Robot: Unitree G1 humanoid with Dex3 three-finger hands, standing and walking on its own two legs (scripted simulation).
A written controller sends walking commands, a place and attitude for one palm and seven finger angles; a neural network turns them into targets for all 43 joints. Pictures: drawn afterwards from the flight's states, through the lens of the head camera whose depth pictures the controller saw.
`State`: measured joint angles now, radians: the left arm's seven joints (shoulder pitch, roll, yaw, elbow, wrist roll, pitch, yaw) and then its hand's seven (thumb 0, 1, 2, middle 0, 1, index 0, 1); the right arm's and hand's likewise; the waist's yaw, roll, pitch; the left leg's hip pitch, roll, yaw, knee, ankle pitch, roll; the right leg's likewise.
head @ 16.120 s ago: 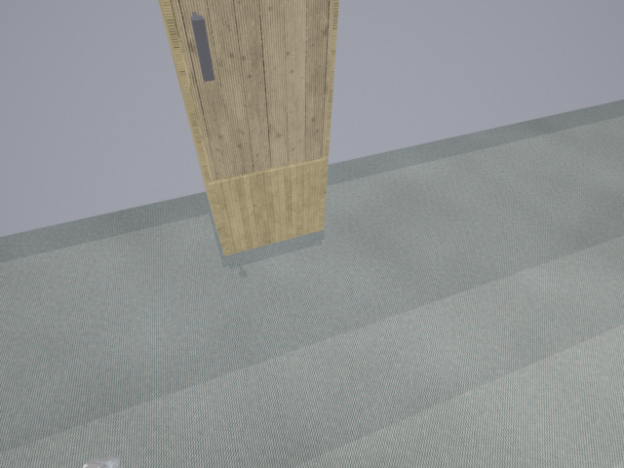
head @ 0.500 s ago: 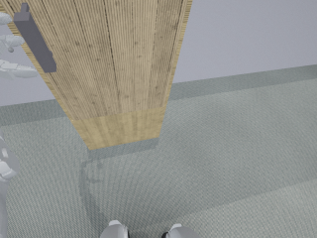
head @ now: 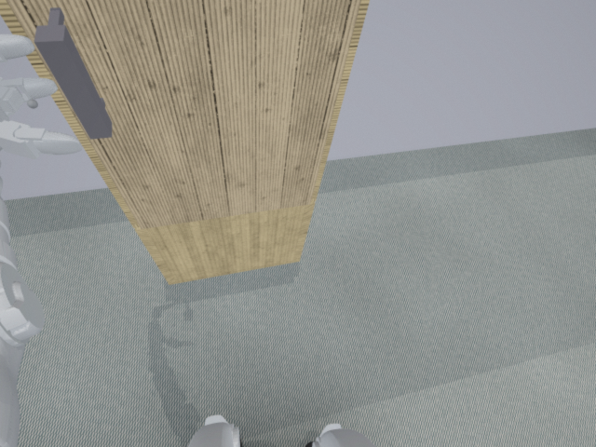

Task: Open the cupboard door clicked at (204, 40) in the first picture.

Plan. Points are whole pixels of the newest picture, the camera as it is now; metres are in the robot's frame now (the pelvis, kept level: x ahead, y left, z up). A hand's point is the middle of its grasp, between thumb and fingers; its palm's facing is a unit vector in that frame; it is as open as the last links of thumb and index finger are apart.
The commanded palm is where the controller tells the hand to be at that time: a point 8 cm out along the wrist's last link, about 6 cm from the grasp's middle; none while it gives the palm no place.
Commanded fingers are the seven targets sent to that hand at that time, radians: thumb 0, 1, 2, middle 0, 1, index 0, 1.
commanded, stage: move the hooked fingers beside the handle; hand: left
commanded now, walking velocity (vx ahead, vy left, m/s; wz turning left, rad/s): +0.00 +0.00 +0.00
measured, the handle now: (80, 77) +0.56 +0.24 +0.13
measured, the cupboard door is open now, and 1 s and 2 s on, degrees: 0 0 0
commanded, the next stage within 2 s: slide the fingers in behind the handle in 0.12 s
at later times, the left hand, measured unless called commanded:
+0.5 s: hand (38, 107) +0.51 +0.27 +0.13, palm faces +0.13 -0.99 +0.02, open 14.0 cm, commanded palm +0.48 +0.31 +0.12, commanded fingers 0.00 -0.50 0.30 -0.30 -1.20 -0.30 -1.20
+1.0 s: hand (64, 106) +0.51 +0.24 +0.13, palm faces +0.13 -0.99 +0.01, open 14.0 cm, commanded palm +0.49 +0.28 +0.12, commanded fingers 0.00 -0.50 0.30 -0.30 -1.20 -0.30 -1.20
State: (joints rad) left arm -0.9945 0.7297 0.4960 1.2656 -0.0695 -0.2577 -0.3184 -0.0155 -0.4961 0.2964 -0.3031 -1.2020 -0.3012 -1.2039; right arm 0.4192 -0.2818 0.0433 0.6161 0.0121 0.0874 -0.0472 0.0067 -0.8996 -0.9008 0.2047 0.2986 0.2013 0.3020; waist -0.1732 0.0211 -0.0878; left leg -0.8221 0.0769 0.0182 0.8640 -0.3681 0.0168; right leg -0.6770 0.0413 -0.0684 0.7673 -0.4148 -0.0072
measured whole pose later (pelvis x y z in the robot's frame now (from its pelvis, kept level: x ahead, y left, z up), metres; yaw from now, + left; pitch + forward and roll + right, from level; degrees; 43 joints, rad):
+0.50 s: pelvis +0.00 +0.01 +0.00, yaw +0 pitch +18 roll -4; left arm -1.00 0.70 0.47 1.25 -0.08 -0.26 -0.31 -0.02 -0.50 0.30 -0.30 -1.20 -0.30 -1.20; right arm 0.43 -0.28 0.04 0.63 0.01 0.08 -0.05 0.01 -0.90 -0.90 0.20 0.30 0.20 0.30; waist -0.17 0.02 -0.09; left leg -0.83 0.07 0.01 0.87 -0.36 0.02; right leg -0.68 0.04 -0.07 0.77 -0.41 0.00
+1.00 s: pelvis -0.01 +0.00 +0.00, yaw +0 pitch +18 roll -4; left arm -1.00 0.63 0.44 1.24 -0.08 -0.27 -0.23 -0.02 -0.50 0.30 -0.30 -1.20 -0.29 -1.20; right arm 0.44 -0.27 0.03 0.63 0.00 0.06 -0.03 0.01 -0.90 -0.90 0.20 0.30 0.20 0.30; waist -0.17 0.03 -0.09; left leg -0.83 0.07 0.02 0.88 -0.36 0.02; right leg -0.68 0.04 -0.07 0.79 -0.41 0.00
